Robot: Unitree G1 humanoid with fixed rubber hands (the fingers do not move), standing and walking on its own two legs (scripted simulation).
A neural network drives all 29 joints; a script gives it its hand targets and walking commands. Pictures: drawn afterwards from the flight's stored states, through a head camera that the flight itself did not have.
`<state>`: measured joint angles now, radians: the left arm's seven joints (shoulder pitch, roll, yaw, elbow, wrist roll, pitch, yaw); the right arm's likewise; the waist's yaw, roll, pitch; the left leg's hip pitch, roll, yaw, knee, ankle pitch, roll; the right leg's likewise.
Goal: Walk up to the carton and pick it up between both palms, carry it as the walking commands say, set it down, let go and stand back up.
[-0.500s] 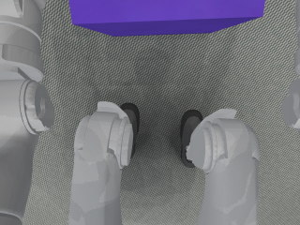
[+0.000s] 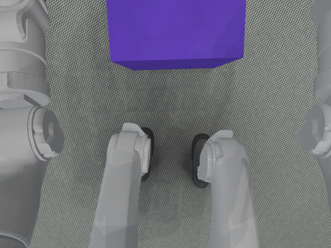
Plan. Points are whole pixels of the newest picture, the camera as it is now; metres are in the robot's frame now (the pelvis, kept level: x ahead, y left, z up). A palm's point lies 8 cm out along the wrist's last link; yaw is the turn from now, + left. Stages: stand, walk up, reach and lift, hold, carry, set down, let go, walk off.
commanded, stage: set down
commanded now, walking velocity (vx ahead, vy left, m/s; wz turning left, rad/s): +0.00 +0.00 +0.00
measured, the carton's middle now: (173, 6) +0.61 +0.04 -0.33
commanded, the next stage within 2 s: let go in 0.78 s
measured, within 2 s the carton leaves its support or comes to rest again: neither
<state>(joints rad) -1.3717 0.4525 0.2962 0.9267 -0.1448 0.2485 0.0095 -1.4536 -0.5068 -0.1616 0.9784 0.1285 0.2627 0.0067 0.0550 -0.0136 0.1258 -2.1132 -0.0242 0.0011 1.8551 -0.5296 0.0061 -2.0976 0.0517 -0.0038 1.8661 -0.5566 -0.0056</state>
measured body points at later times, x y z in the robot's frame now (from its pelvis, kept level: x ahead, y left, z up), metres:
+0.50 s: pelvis +0.01 +0.00 +0.13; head +0.35 +0.02 +0.43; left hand +0.56 +0.28 +0.04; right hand +0.60 -0.20 +0.05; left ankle +0.10 +0.11 -0.43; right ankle +0.09 -0.11 -0.43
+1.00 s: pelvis +0.05 +0.01 +0.22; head +0.36 +0.02 +0.54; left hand +0.52 +0.27 +0.10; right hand +0.57 -0.21 +0.10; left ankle +0.10 +0.11 -0.43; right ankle +0.09 -0.11 -0.43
